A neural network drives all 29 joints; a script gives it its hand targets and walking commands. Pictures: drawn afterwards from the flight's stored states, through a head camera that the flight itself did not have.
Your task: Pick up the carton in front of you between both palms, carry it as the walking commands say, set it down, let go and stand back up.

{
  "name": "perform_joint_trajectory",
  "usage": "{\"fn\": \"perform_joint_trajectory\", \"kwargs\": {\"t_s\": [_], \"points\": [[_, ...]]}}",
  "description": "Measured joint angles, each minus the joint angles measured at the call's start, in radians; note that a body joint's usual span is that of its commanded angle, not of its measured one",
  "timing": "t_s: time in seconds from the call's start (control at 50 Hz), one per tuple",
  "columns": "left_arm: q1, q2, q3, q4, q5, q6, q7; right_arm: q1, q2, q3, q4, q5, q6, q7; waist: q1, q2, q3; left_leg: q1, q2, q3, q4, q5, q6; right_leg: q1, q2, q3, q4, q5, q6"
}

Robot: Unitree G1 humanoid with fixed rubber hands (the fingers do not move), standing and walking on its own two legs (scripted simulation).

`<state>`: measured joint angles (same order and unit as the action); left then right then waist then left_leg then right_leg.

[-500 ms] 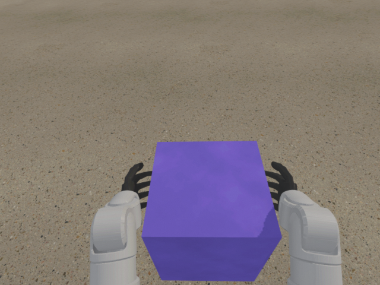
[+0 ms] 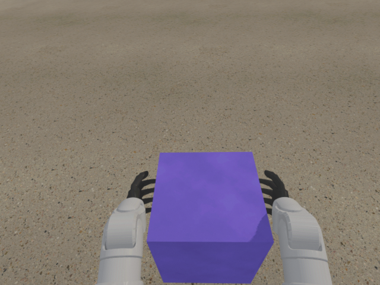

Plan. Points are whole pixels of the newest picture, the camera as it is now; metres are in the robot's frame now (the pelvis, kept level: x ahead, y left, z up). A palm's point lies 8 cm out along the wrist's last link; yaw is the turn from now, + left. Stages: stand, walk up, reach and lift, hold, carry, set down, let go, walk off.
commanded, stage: carry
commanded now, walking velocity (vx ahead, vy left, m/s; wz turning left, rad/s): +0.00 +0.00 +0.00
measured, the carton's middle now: (206, 219) +0.28 +0.00 -0.02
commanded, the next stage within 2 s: hold in 0.68 s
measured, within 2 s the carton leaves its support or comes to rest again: neither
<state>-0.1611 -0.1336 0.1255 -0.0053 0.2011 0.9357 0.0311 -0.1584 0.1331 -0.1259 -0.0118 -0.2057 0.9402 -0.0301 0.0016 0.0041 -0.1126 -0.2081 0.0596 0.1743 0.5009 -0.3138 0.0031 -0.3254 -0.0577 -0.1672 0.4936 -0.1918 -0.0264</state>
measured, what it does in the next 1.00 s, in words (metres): stands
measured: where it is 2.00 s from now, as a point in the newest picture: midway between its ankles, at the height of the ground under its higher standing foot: outside the picture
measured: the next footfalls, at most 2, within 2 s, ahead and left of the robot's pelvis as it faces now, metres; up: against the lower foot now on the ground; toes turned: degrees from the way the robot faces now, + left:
none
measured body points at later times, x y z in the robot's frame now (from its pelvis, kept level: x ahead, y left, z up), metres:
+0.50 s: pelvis -0.01 +0.01 +0.00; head -0.03 +0.00 +0.45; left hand +0.30 +0.16 +0.04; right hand +0.30 -0.15 +0.03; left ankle -0.03 +0.11 -0.74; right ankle +0.04 -0.10 -0.74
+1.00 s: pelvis -0.02 +0.00 +0.01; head -0.06 -0.01 +0.45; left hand +0.26 +0.19 +0.04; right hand +0.30 -0.12 +0.04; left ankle -0.03 +0.11 -0.74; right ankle +0.05 -0.12 -0.74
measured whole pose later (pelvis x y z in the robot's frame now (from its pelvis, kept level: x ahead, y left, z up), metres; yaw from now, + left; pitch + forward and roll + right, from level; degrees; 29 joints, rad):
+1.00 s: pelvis -0.02 +0.00 +0.01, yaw +6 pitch -8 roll +0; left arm -0.26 -0.15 0.23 0.26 0.27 0.70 0.00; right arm -0.27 0.15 -0.21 0.24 -0.29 0.73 -0.01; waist 0.01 0.02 0.05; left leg -0.03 -0.01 -0.01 0.40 -0.24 0.01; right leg -0.10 -0.01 0.00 0.39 -0.14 0.01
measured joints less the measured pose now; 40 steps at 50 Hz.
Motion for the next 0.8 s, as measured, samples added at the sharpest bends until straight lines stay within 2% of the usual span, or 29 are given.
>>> {"fn": "perform_joint_trajectory", "kwargs": {"t_s": [0.18,0.28,0.44,0.68,0.72,0.8], "points": [[-0.071,-0.012,0.065,0.208,0.056,-0.182,-0.022,-0.073,0.012,-0.063,0.209,-0.058,-0.181,0.022,0.0,-0.001,0.015,-0.016,-0.003,0.001,0.006,0.011,0.005,-0.012,-0.003,0.003,-0.004,0.017,0.001],[-0.1,-0.018,0.095,0.253,0.065,-0.252,-0.024,-0.103,0.019,-0.091,0.255,-0.069,-0.25,0.025,-0.001,-0.001,0.026,-0.024,-0.005,0.001,0.009,0.013,0.007,-0.019,-0.005,0.004,-0.004,0.022,0.002],[-0.075,-0.013,0.067,0.183,0.041,-0.225,-0.016,-0.078,0.013,-0.065,0.186,-0.041,-0.225,0.015,-0.002,0.0,0.024,-0.033,-0.005,0.0,0.02,0.006,0.009,-0.027,-0.008,0.003,0.006,0.015,0.005],[-0.065,-0.011,0.06,0.179,0.041,-0.204,-0.016,-0.068,0.011,-0.057,0.183,-0.039,-0.203,0.013,-0.002,0.001,0.02,-0.031,-0.008,0.0,0.025,0.0,0.014,-0.024,-0.012,0.006,0.008,0.014,0.012],[-0.069,-0.012,0.059,0.181,0.043,-0.213,-0.02,-0.065,0.011,-0.058,0.166,-0.041,-0.203,0.013,-0.007,0.012,0.074,0.025,-0.026,-0.056,-0.007,0.039,0.021,0.04,0.013,0.049,-0.029,0.025,0.005],[-0.072,-0.013,0.051,0.199,0.053,-0.224,-0.028,-0.043,0.007,-0.05,0.154,-0.046,-0.207,0.011,-0.015,0.009,0.141,0.121,-0.054,-0.109,-0.076,0.051,0.019,0.144,0.038,0.146,-0.096,0.055,0.041]]}}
